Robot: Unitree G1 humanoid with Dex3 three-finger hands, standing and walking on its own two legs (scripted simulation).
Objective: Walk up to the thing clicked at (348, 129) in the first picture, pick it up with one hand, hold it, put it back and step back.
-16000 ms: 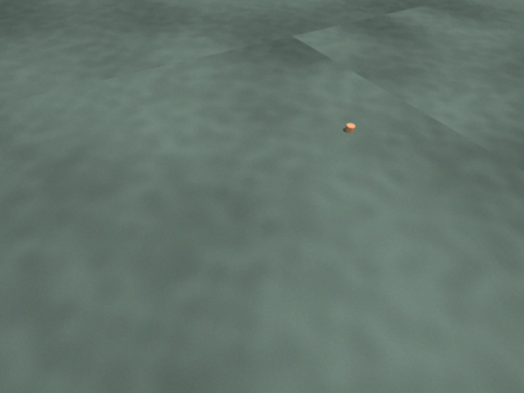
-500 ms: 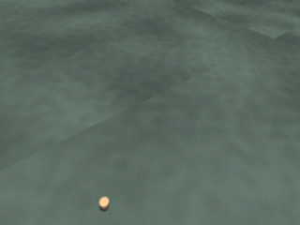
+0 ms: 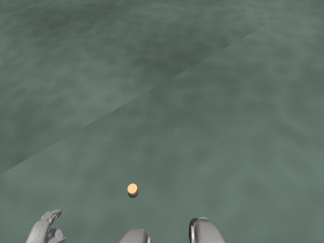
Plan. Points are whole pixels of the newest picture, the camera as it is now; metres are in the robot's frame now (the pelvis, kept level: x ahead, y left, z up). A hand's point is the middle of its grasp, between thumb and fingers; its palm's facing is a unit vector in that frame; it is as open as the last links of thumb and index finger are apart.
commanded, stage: walk up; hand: left
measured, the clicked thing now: (132, 189) +0.47 +0.21 -0.72
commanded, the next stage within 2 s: none
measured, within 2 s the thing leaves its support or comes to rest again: neither
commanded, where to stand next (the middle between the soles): +0.06 +0.01 m, yaw -7 degrees
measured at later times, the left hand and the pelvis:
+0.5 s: hand out of the picture -0.02 +0.29 -0.13, palm faces -0.16 -0.92 -0.35, open 7.4 cm; pelvis -0.06 +0.01 +0.03, yaw -6 degrees
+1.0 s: hand out of the picture +0.05 +0.27 -0.08, palm faces -0.06 -0.85 -0.53, open 7.4 cm; pelvis +0.00 -0.03 +0.03, yaw -3 degrees
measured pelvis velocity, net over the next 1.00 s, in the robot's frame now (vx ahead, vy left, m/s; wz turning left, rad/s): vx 0.00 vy -0.03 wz -0.06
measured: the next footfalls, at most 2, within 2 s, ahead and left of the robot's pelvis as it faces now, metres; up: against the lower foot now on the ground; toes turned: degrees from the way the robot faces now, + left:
left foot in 0.08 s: +0.01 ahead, +0.15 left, +0.00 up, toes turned -2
right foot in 0.58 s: -0.01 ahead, -0.14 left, +0.00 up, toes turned -8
